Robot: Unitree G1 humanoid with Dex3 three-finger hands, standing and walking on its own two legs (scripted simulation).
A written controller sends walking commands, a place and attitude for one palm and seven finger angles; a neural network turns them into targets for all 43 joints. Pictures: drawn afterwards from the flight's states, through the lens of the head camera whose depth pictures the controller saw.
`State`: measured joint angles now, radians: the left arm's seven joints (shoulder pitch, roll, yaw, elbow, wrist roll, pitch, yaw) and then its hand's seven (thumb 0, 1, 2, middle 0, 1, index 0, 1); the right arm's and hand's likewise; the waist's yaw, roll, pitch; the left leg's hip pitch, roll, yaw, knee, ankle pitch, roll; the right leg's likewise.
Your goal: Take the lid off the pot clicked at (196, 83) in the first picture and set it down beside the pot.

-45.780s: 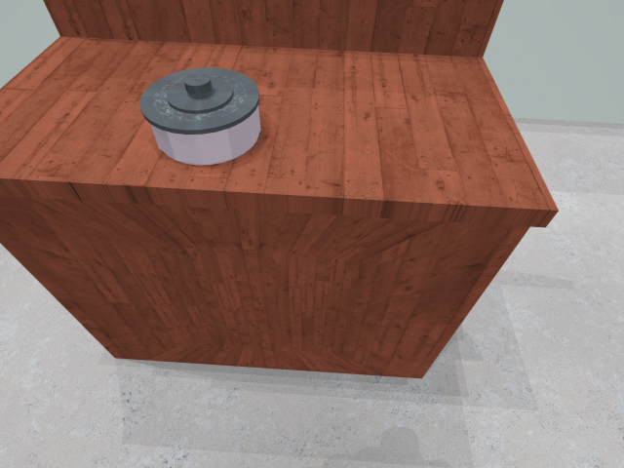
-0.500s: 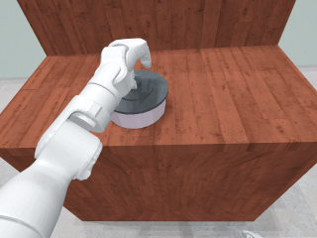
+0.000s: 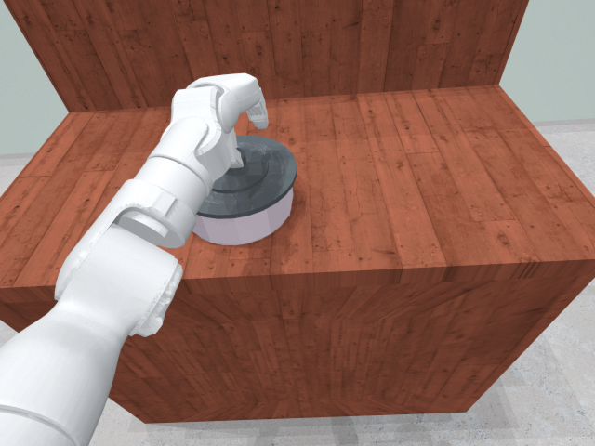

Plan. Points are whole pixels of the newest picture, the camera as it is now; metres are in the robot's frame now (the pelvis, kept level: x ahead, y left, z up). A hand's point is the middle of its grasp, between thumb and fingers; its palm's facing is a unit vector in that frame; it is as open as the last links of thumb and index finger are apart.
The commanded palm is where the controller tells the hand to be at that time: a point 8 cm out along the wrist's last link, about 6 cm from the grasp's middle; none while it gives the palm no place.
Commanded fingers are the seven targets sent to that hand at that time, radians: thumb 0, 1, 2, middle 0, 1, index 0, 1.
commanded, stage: move the open hand above the knob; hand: left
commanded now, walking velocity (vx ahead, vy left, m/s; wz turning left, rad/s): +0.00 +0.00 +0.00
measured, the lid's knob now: (231, 159) +0.49 +0.09 +0.15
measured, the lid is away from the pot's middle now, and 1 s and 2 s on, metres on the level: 0.01 0.01 0.01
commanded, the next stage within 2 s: lower the open fingers around the knob in 0.02 s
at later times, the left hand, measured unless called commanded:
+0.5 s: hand (231, 156) +0.45 +0.08 +0.19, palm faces -0.41 -0.06 -0.91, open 10.4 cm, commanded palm +0.45 +0.08 +0.24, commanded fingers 0.00 -0.23 1.19 -0.78 -0.08 -0.78 -0.08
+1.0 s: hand (233, 154) +0.46 +0.08 +0.18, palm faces -0.39 -0.08 -0.92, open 10.4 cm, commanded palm +0.47 +0.09 +0.22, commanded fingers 0.00 -0.23 1.19 -0.78 -0.08 -0.78 -0.08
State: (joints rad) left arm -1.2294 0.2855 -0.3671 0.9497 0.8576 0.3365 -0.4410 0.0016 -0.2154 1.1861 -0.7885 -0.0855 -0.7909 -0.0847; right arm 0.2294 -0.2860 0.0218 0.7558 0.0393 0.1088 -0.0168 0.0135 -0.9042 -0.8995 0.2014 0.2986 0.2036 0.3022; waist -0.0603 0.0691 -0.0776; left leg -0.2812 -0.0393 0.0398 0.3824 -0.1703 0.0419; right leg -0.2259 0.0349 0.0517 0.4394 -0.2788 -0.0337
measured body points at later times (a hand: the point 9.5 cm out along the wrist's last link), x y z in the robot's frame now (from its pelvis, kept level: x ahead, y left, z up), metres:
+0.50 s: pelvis +0.00 +0.00 +0.00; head +0.01 -0.03 +0.45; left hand +0.46 +0.08 +0.24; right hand +0.12 -0.25 -0.13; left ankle +0.01 +0.10 -0.74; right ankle -0.04 -0.10 -0.74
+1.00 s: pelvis +0.00 +0.01 +0.00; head +0.01 -0.01 +0.45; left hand +0.48 +0.08 +0.23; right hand +0.07 -0.25 -0.14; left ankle +0.01 +0.10 -0.74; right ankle -0.04 -0.10 -0.74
